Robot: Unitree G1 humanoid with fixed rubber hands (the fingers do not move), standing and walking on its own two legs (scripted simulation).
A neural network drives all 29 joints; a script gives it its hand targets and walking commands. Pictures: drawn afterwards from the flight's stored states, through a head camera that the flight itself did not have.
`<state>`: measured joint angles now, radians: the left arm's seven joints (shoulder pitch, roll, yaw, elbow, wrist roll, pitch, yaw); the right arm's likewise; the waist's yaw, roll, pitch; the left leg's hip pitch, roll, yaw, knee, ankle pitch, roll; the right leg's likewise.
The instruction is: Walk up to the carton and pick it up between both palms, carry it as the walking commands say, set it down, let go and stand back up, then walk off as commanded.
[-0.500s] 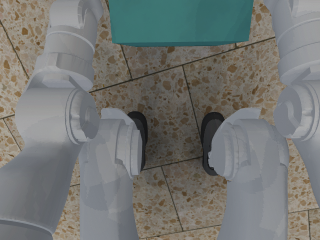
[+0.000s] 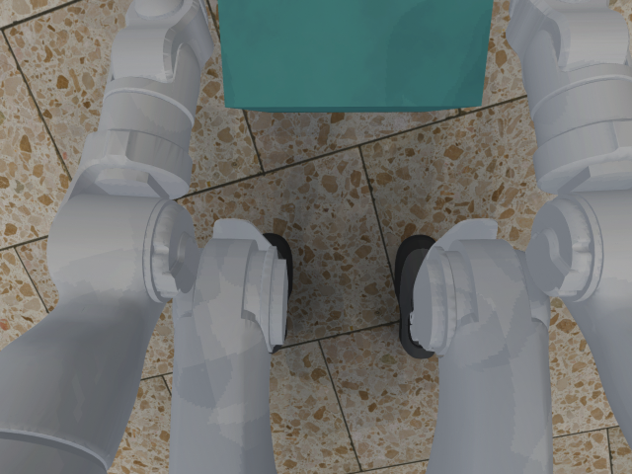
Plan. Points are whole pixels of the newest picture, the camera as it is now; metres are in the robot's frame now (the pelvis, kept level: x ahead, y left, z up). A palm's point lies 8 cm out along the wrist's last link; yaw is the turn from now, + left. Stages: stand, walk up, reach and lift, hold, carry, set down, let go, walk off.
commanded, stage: reach and lift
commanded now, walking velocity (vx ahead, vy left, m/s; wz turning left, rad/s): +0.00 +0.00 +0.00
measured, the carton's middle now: out of the picture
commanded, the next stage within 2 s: none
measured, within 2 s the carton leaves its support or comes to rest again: neither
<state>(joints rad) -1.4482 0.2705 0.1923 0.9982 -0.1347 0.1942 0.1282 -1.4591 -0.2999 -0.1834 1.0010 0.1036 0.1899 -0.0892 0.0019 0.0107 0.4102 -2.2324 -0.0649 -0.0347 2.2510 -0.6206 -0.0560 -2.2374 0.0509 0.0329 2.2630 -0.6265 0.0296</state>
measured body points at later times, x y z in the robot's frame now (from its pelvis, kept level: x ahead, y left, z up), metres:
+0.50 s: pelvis +0.00 +0.00 +0.04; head +0.35 -0.01 +0.31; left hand +0.56 +0.15 -0.10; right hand +0.57 -0.17 -0.09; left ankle +0.10 +0.13 -0.32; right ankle +0.10 -0.12 -0.32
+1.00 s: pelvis +0.00 +0.00 +0.08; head +0.33 -0.01 +0.39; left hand +0.54 +0.15 -0.03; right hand +0.55 -0.16 -0.02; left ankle +0.11 +0.13 -0.32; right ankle +0.10 -0.12 -0.32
